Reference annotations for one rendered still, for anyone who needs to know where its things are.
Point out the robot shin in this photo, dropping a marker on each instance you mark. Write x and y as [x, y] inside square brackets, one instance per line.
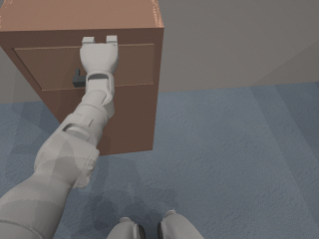
[127, 219]
[171, 212]

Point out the left robot forearm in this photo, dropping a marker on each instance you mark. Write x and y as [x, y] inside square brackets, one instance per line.
[91, 115]

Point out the robot right shin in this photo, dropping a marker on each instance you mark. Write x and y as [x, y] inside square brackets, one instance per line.
[171, 212]

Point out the cabinet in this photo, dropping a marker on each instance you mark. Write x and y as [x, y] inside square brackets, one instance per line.
[65, 23]

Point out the left robot hand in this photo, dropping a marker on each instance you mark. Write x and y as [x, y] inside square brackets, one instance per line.
[100, 56]

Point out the left robot upper arm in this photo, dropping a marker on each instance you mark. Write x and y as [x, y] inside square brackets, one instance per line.
[33, 209]

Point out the drawer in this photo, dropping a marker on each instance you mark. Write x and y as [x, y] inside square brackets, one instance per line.
[54, 67]

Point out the robot left shin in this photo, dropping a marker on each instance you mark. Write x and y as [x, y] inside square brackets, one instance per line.
[127, 219]

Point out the handle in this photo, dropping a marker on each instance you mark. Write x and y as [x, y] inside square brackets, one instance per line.
[79, 81]

